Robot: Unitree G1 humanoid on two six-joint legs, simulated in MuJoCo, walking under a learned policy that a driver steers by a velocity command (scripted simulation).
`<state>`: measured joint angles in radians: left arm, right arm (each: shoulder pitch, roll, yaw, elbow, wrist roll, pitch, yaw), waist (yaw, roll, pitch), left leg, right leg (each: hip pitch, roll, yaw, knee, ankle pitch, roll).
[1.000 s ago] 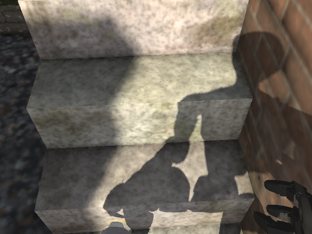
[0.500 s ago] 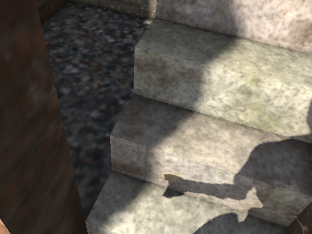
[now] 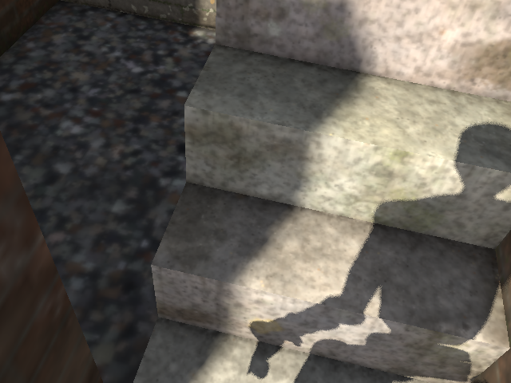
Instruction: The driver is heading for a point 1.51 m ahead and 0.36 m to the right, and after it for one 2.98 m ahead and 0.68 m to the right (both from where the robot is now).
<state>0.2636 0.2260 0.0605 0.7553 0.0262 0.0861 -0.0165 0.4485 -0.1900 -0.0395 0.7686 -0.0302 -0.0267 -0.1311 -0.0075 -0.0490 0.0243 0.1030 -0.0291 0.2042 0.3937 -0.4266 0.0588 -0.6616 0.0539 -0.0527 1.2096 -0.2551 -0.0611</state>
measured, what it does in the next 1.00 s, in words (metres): climbs, turning right: right foot, then left foot 0.22 m higher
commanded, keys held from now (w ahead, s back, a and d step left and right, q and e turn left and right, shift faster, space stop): w+e+shift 0.54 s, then w+shift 0.16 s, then w+q+shift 0.30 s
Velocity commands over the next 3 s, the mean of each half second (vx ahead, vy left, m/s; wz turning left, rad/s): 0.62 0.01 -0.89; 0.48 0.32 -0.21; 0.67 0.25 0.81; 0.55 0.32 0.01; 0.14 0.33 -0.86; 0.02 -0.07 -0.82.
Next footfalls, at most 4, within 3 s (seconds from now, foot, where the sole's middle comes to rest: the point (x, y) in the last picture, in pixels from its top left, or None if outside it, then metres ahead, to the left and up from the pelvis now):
0.08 right None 0.05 -0.08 -0.77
0.52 left None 0.42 0.07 -0.55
0.92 right None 0.34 -0.21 -0.55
1.36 left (194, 241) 0.63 0.12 -0.34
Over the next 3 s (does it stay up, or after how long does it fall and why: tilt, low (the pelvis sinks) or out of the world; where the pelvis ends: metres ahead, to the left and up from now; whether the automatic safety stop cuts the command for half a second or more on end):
stays up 0.80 0.28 0.19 its command is cut before an obstacle from the start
